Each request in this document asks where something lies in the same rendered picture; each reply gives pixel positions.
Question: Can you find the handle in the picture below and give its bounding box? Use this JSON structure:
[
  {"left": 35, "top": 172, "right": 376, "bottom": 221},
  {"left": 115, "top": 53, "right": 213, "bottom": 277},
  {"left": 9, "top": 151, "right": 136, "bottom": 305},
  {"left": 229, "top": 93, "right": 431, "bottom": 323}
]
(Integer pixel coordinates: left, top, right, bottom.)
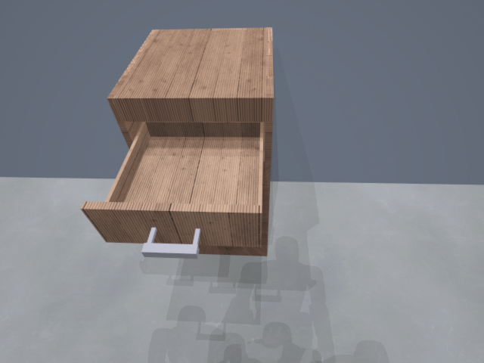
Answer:
[{"left": 141, "top": 228, "right": 200, "bottom": 259}]

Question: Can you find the drawer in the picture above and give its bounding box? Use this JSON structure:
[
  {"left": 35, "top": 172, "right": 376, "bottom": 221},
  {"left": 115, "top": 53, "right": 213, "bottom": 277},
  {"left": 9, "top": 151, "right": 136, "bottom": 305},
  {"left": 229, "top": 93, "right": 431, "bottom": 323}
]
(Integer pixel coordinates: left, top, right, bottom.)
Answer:
[{"left": 81, "top": 122, "right": 264, "bottom": 247}]

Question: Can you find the cabinet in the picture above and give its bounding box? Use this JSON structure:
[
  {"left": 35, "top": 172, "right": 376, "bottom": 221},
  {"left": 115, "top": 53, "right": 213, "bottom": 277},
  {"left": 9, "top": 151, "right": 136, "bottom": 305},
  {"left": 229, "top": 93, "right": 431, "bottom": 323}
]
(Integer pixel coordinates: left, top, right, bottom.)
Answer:
[{"left": 107, "top": 27, "right": 274, "bottom": 256}]

